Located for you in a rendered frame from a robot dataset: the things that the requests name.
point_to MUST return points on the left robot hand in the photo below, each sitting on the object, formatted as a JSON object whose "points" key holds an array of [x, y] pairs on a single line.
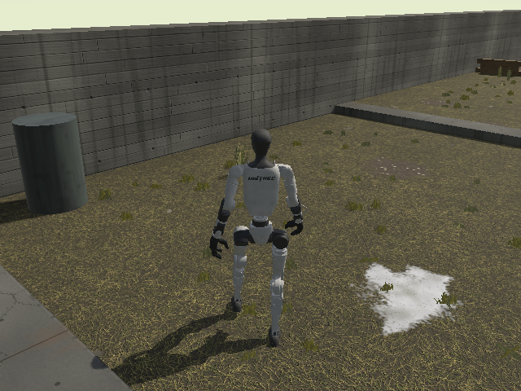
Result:
{"points": [[213, 246]]}

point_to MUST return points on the right robot upper arm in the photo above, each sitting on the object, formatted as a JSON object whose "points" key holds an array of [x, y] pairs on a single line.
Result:
{"points": [[290, 184]]}

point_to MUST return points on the right robot hand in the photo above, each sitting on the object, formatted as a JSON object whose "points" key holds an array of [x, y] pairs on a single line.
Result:
{"points": [[292, 223]]}

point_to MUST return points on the left robot upper arm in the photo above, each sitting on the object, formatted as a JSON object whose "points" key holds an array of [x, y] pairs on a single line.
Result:
{"points": [[235, 172]]}

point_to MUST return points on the left robot shin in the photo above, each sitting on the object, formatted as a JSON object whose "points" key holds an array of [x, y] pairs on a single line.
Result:
{"points": [[238, 275]]}

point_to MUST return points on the robot left thigh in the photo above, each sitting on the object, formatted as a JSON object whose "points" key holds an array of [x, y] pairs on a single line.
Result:
{"points": [[241, 236]]}

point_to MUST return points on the robot right forearm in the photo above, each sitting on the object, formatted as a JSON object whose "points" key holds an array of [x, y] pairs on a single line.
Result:
{"points": [[297, 212]]}

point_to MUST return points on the robot left forearm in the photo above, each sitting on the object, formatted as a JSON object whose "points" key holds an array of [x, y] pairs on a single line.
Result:
{"points": [[221, 221]]}

